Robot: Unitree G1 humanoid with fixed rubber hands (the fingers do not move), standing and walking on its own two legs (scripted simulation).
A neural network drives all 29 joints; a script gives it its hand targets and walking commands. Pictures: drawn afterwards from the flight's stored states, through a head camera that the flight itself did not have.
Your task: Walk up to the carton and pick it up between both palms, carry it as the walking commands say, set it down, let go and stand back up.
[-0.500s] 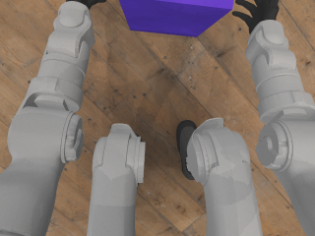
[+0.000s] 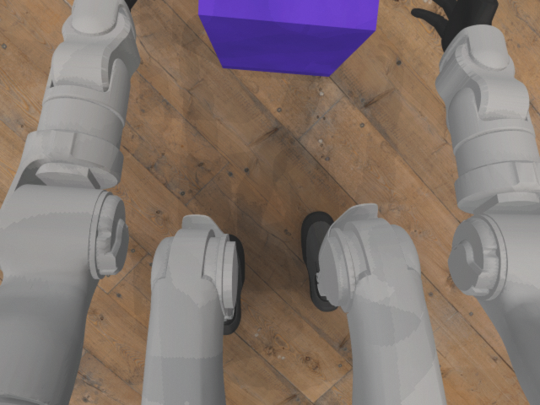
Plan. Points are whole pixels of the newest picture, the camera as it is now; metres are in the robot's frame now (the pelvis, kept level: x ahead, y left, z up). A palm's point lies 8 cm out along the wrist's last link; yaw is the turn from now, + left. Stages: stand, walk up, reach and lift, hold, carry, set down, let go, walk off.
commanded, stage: set down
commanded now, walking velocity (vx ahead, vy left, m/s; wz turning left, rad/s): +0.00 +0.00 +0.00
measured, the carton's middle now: out of the picture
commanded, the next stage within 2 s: let go in 1.04 s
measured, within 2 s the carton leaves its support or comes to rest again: neither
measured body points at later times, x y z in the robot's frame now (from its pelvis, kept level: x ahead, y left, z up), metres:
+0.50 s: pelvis +0.02 +0.00 +0.13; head +0.35 +0.00 +0.44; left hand +0.59 +0.17 +0.02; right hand +0.53 -0.23 +0.02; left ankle +0.09 +0.10 -0.36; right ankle +0.13 -0.10 -0.36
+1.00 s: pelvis +0.05 +0.00 +0.27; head +0.34 +0.00 +0.61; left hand +0.59 +0.17 +0.17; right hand +0.53 -0.24 +0.17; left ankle +0.09 +0.10 -0.36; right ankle +0.12 -0.10 -0.36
